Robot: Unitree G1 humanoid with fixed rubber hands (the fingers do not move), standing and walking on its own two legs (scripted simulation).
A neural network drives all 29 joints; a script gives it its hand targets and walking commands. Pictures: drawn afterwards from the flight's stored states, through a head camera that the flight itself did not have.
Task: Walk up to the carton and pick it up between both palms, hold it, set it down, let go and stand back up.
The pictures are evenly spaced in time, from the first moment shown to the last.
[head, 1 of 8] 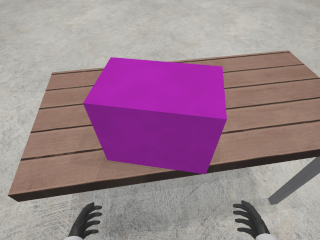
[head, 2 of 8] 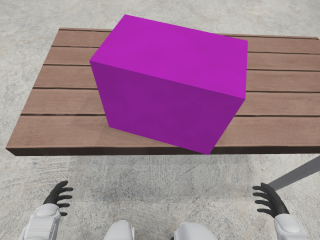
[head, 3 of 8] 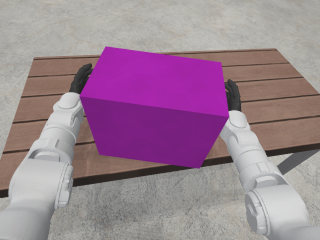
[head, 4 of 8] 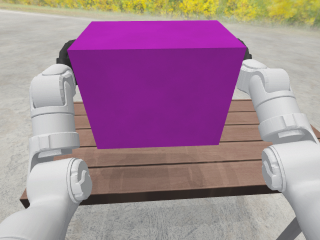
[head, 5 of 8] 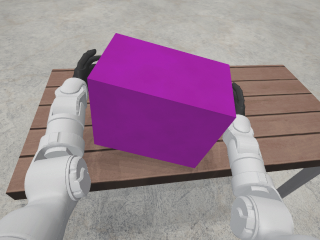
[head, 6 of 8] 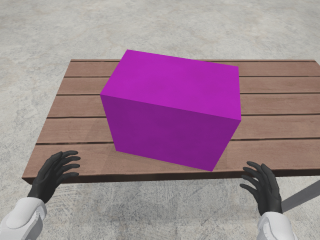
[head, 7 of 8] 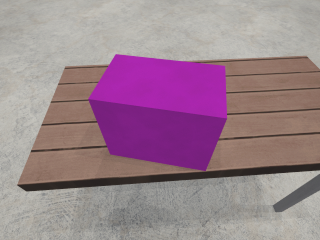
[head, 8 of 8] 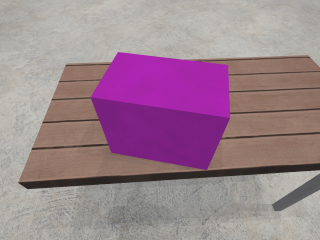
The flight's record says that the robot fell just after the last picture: no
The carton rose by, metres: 0.24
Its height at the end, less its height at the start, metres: +0.00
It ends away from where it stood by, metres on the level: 0.02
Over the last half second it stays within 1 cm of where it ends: yes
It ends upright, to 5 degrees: yes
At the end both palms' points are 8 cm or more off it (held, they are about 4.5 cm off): yes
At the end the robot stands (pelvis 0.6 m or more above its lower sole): yes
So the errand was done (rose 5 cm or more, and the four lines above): yes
